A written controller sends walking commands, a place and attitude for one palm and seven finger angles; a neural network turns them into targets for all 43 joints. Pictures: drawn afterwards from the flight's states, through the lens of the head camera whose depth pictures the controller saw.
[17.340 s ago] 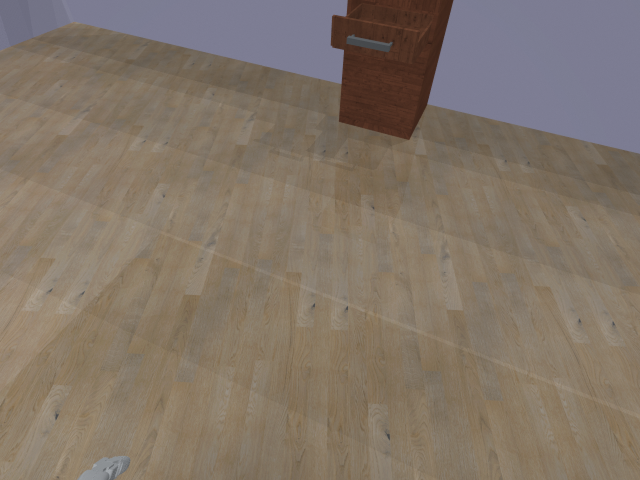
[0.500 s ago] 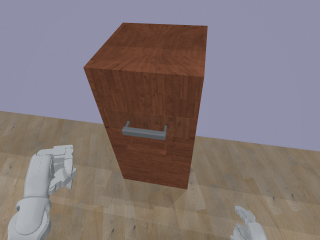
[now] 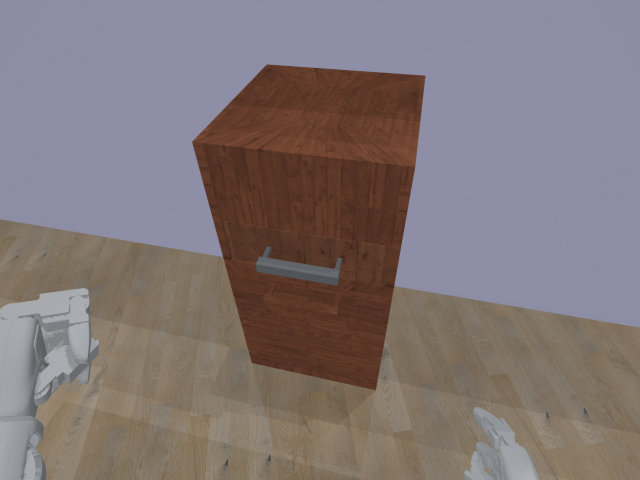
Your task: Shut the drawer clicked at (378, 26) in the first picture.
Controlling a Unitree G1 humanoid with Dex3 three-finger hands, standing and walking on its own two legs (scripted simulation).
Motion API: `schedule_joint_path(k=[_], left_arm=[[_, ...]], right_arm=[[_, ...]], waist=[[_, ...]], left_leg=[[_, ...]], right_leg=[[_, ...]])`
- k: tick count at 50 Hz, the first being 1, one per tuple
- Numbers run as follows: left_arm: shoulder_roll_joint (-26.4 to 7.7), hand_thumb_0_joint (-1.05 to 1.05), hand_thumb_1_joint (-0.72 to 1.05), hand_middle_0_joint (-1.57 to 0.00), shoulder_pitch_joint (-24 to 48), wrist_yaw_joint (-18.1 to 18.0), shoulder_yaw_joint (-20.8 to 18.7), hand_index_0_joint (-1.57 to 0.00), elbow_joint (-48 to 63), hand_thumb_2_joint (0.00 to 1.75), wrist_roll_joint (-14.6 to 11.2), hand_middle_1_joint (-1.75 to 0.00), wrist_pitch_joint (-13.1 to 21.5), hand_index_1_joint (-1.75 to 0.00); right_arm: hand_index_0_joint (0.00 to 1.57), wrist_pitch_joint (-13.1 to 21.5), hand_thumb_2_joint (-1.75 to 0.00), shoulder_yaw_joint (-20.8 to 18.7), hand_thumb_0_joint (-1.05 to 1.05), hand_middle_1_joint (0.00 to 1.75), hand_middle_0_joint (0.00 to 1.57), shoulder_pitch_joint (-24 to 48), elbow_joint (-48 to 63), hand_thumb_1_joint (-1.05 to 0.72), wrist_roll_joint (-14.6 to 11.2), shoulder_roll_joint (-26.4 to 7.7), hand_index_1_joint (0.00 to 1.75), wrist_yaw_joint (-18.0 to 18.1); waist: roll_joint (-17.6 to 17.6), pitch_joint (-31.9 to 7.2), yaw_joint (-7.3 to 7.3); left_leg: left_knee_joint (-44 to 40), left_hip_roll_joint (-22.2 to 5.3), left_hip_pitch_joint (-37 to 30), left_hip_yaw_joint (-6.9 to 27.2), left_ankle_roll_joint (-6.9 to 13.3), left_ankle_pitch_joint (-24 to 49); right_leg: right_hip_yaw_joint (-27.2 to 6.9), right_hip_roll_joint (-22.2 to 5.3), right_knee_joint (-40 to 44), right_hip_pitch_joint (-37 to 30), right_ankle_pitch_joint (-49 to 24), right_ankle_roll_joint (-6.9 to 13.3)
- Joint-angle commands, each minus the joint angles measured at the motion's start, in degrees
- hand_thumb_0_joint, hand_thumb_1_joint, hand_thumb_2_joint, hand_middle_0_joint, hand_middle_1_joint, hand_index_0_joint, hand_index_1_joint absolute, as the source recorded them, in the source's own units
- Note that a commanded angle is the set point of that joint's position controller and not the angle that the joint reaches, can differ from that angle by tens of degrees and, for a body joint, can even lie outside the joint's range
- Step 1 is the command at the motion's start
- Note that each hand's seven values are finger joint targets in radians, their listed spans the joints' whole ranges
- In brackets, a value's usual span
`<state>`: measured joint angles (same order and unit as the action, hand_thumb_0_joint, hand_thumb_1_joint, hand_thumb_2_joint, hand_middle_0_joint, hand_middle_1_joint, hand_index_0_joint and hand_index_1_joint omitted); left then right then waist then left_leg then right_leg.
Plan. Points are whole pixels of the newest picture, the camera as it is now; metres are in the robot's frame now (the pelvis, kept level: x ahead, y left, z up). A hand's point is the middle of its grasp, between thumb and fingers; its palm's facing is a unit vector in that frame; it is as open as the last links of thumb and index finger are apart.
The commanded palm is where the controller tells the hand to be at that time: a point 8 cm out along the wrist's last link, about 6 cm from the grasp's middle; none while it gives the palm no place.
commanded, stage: step back with the hand held close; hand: left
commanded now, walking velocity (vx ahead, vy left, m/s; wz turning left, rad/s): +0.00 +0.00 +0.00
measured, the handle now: (300, 263) +0.61 +0.14 -0.17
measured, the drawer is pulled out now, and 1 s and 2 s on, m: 0.00 0.00 0.00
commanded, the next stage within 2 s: stop stepping back and stand still in 1.98 s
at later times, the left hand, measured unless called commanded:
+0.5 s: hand (64, 352) +0.16 +0.26 +0.18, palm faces +0.34 -0.78 -0.53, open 3.2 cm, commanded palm +0.11 +0.29 +0.18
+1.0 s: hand (50, 398) +0.13 +0.25 +0.17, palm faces +0.38 -0.78 -0.50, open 3.2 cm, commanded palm +0.05 +0.29 +0.18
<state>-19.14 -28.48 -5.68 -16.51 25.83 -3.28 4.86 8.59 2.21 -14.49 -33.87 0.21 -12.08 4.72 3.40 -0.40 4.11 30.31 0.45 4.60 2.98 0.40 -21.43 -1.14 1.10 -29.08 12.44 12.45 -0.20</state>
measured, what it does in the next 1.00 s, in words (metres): shifts its weight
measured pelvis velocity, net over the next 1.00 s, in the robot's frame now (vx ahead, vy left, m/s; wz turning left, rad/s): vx -0.08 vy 0.01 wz -0.02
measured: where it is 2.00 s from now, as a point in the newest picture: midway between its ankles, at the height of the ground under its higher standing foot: outside the picture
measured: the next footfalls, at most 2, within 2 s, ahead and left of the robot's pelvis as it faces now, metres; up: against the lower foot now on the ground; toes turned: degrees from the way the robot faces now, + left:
right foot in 1.56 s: -0.04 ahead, -0.12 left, +0.00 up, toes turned +9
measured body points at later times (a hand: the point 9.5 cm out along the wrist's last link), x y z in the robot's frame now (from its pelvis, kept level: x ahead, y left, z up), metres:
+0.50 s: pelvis -0.03 +0.02 +0.00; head -0.03 +0.00 +0.45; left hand +0.14 +0.29 +0.20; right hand +0.11 -0.24 -0.09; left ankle -0.05 +0.12 -0.73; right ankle +0.04 -0.12 -0.73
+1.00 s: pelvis -0.08 +0.01 -0.01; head -0.06 +0.01 +0.44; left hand +0.10 +0.29 +0.20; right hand +0.07 -0.25 -0.09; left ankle -0.05 +0.12 -0.73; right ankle +0.04 -0.12 -0.73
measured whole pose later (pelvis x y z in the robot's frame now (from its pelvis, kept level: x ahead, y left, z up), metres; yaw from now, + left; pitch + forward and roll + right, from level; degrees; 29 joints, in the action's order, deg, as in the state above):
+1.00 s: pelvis -0.08 +0.01 -0.01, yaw -1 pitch +0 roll +0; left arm -22.3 -31.4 -8.3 -23.7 30.0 0.9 17.5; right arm 3.6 -1.5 -13.8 -31.7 0.5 -13.8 3.2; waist -0.5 1.8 -0.9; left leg 36.4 1.5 20.4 0.4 2.0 -16.9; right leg -3.2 0.0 -28.6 25.6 3.6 -1.5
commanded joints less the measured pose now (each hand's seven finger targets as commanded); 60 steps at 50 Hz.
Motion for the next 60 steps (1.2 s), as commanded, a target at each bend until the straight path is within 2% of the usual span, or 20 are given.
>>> schedule_joint_path(k=[1, 2, 3, 4, 5, 7, 8, 9, 13, 15, 18, 23, 29, 32, 39, 43, 49, 51, 58, 60], left_arm=[[-11.24, 0.0, 0.9, -1.4, 5.67, -1.15, -7.02, -1.4, 16.2, 0.9, 0.27, -1.6, 4.91, -1.6], [-17.34, 0.0, 0.9, -1.4, 12.63, -1.91, -15.48, -1.4, 17.92, 0.9, 0.19, -1.6, 8.56, -1.6], [-17.5, 0.0, 0.9, -1.4, 12.96, -1.96, -15.95, -1.4, 15.85, 0.9, 0.77, -1.6, 10.07, -1.6], [-12.22, 0.0, 0.9, -1.4, 5.94, -1.7, -12.31, -1.4, 9.05, 0.9, 0.95, -1.6, 9.3, -1.6], [-9.66, 0.0, 0.9, -1.4, 3.31, -1.42, -10.23, -1.4, 8.13, 0.9, 1.31, -1.6, 9.34, -1.6], [-8.0, 0.0, 0.9, -1.4, 0.94, -1.21, -8.58, -1.4, 7.81, 0.9, 1.51, -1.6, 10.05, -1.6], [-8.08, 0.0, 0.9, -1.4, -0.28, -1.3, -8.87, -1.4, 8.4, 0.9, 1.6, -1.6, 10.64, -1.6], [-8.46, 0.0, 0.9, -1.4, -2.34, -1.5, -9.47, -1.4, 7.41, 0.9, 1.65, -1.6, 10.82, -1.6], [-12.24, 0.0, 0.9, -1.4, -5.46, -2.35, -13.19, -1.4, 12.31, 0.9, 1.68, -1.6, 12.03, -1.6], [-12.84, 0.0, 0.9, -1.4, -7.25, -2.56, -14.25, -1.4, 14.1, 0.9, 1.55, -1.6, 12.33, -1.6], [-13.86, 0.0, 0.9, -1.4, -6.52, -2.65, -14.95, -1.4, 15.98, 0.9, 1.62, -1.6, 12.57, -1.6], [-11.72, 0.0, 0.9, -1.4, -5.01, -2.32, -13.06, -1.4, 13.4, 0.9, 1.94, -1.6, 12.78, -1.6], [-10.41, 0.0, 0.9, -1.4, -2.16, -2.4, -11.27, -1.4, 10.28, 0.9, 2.56, -1.6, 12.94, -1.6], [-10.81, 0.0, 0.9, -1.4, -1.08, -2.58, -11.28, -1.4, 11.44, 0.9, 3.01, -1.6, 13.32, -1.6], [-12.18, 0.0, 0.9, -1.4, -0.2, -3.29, -12.42, -1.4, 16.53, 0.9, 3.69, -1.6, 14.67, -1.6], [-12.57, 0.0, 0.9, -1.4, -0.85, -3.59, -13.54, -1.4, 15.85, 0.9, 3.86, -1.6, 15.02, -1.6], [-12.7, 0.0, 0.9, -1.4, -2.83, -3.69, -14.1, -1.4, 14.63, 0.9, 3.56, -1.6, 15.84, -1.6], [-12.79, 0.0, 0.9, -1.4, -3.95, -3.66, -14.24, -1.4, 15.35, 0.9, 3.48, -1.6, 16.23, -1.6], [-13.96, 0.0, 0.9, -1.4, -3.23, -3.9, -16.74, -1.4, 18.45, 0.9, 4.75, -1.6, 16.7, -1.6], [-13.53, 0.0, 0.9, -1.4, -3.02, -3.71, -16.64, -1.4, 18.76, 0.9, 4.91, -1.6, 16.61, -1.6]], right_arm=[[0.2, 5.21, -0.9, -2.03, 0.0, 0.3, 0.2, 7.44, 8.92, -0.9, 0.2, -5.28, 0.3, 0.62], [0.2, 3.78, -0.9, -2.42, 0.0, 0.3, 0.2, 6.56, 10.03, -0.9, 0.13, -7.57, 0.3, 0.45], [0.2, 2.93, -0.9, -2.38, 0.0, 0.3, 0.2, 6.28, 9.09, -0.9, 0.33, -6.82, 0.3, 0.56], [0.2, 2.28, -0.9, -2.77, 0.0, 0.3, 0.2, 7.02, 8.23, -0.9, 0.31, -6.54, 0.3, 0.62], [0.2, 1.55, -0.9, -2.97, 0.0, 0.3, 0.2, 6.31, 8.15, -0.9, 0.5, -6.92, 0.3, 0.13], [0.2, 0.71, -0.9, -3.61, 0.0, 0.3, 0.2, 6.63, 8.12, -0.9, 0.38, -7.4, 0.3, -0.39], [0.2, 0.51, -0.9, -3.91, 0.0, 0.3, 0.2, 7.2, 8.3, -0.9, 0.47, -7.34, 0.3, -0.3], [0.2, 0.05, -0.9, -4.15, 0.0, 0.3, 0.2, 7.13, 8.4, -0.9, 0.29, -7.28, 0.3, -0.42], [0.2, -1.13, -0.9, -5.05, 0.0, 0.3, 0.2, 8.74, 10.24, -0.9, -0.05, -7.4, 0.3, -0.54], [0.2, -1.62, -0.9, -5.33, 0.0, 0.3, 0.2, 8.65, 11.26, -0.9, -0.26, -7.26, 0.3, -0.49], [0.2, -1.9, -0.9, -5.49, 0.0, 0.3, 0.2, 9.01, 11.87, -0.9, -0.3, -7.77, 0.3, -0.17], [0.2, -1.89, -0.9, -5.95, 0.0, 0.3, 0.2, 8.3, 11.21, -0.9, -0.3, -8.14, 0.3, 0.14], [0.2, -2.08, -0.9, -5.94, 0.0, 0.3, 0.2, 7.85, 10.56, -0.9, -0.52, -8.12, 0.3, 0.1], [0.2, -2.13, -0.9, -5.96, 0.0, 0.3, 0.2, 7.39, 10.98, -0.9, -0.35, -8.3, 0.3, -0.08], [0.2, -1.47, -0.9, -5.84, 0.0, 0.3, 0.2, 6.52, 11.96, -0.9, 0.07, -8.34, 0.3, -0.09], [0.2, -1.35, -0.9, -6.14, 0.0, 0.3, 0.2, 6.52, 11.89, -0.9, 0.33, -8.6, 0.3, -0.22], [0.2, -1.8, -0.9, -6.68, 0.0, 0.3, 0.2, 6.03, 11.12, -0.9, 0.08, -8.25, 0.3, -0.87], [0.2, -1.82, -0.9, -6.82, 0.0, 0.3, 0.2, 5.95, 10.89, -0.9, 0.04, -8.51, 0.3, -1.09], [0.2, -0.58, -0.9, -6.87, 0.0, 0.3, 0.2, 7.7, 11.95, -0.9, -0.42, -9.15, 0.3, -0.24], [0.2, -0.3, -0.9, -6.94, 0.0, 0.3, 0.2, 6.81, 11.65, -0.9, -0.24, -9.11, 0.3, -0.16]], waist=[[3.28, -1.85, -0.11], [0.28, 5.24, -3.41], [-0.74, 6.33, -3.38], [-3.04, 7.91, -3.93], [-3.62, 5.97, -4.1], [-1.91, 1.82, -4.3], [-0.56, 0.0, -3.99], [-1.38, -2.78, -3.88], [-1.55, -10.34, -2.85], [-2.0, -12.15, -2.7], [1.13, -10.85, -2.81], [0.74, -4.96, -3.55], [-3.71, -0.76, -4.21], [-4.93, -0.87, -4.24], [-1.06, -3.14, -4.73], [-1.11, -2.41, -4.68], [-4.67, -3.48, -4.92], [-3.3, -4.82, -5.05], [4.61, -6.04, -4.08], [2.55, -5.76, -4.21]], left_leg=[[-7.65, -1.42, 8.58, -2.13, 0.46, 11.81], [-7.19, -1.44, 12.87, -2.62, 2.17, 4.54], [-6.81, -0.96, 12.51, -1.48, 2.22, 2.0], [-5.93, -0.81, 10.94, -1.59, 2.34, 2.85], [-6.51, -1.24, 9.96, -1.73, 2.19, 4.49], [-8.38, -2.08, 9.07, -1.64, 2.15, 8.12], [-9.78, -2.38, 9.06, -1.71, 2.12, 10.35], [-10.57, -2.86, 9.31, -1.65, 2.15, 11.74], [-11.06, -3.27, 12.12, -0.96, 2.22, 17.15], [-10.5, -3.33, 14.07, -0.95, 2.17, 18.89], [-10.91, -3.35, 18.67, -0.29, 2.46, 17.09], [-11.86, -3.42, 22.86, -0.09, 2.94, 12.02], [-13.31, -3.67, 27.83, 0.12, 4.1, -2.16], [-12.16, -2.97, 29.93, 0.35, 4.84, -8.6], [-10.77, -2.96, 31.74, 1.29, 5.43, -13.25], [-9.91, -2.88, 35.58, 1.74, 5.39, -14.48], [-6.09, -1.65, 32.36, 0.64, 4.56, -11.08], [-6.74, -2.02, 31.91, 0.96, 4.71, -10.23], [-15.04, -8.37, 49.84, 5.99, 8.1, -17.01], [-12.45, -7.61, 50.6, 4.85, 7.81, -17.01]], right_leg=[[1.0, -1.39, 4.49, -7.37, -3.28, 2.07], [-9.1, -3.83, 9.84, -0.23, -1.27, 2.28], [-10.35, -4.88, 12.36, 1.7, 3.0, 2.76], [-10.82, -5.18, 13.98, 5.04, 4.3, 2.98], [-10.23, -5.15, 13.74, 4.32, 3.12, 2.86], [-7.74, -4.74, 11.27, 1.54, -1.97, 2.11], [-6.05, -4.26, 9.41, -0.28, -5.98, 1.74], [-4.74, -4.02, 7.57, -2.68, -8.49, 1.19], [-2.84, -3.62, 2.63, -10.02, -17.8, 0.33], [-2.76, -3.56, 0.67, -12.49, -21.74, 0.04], [-3.08, -3.1, -1.36, -14.02, -23.73, -0.28], [-3.45, -2.37, -1.28, -11.41, -21.7, -0.6], [-4.3, -2.24, 0.59, -8.64, -10.51, -1.01], [-6.02, -2.59, 2.59, -8.12, -4.17, -0.86], [-6.95, -2.52, 2.44, -8.4, 0.38, -0.65], [-7.58, -2.61, 1.32, -9.44, -1.0, -0.26], [-8.04, -4.3, 4.26, -5.18, -0.13, 0.4], [-7.08, -4.02, 3.27, -5.51, -1.91, 0.18], [-3.08, 1.36, -15.53, -21.86, -17.08, -2.04], [-4.7, 0.6, -16.21, -21.56, -19.01, -1.56]])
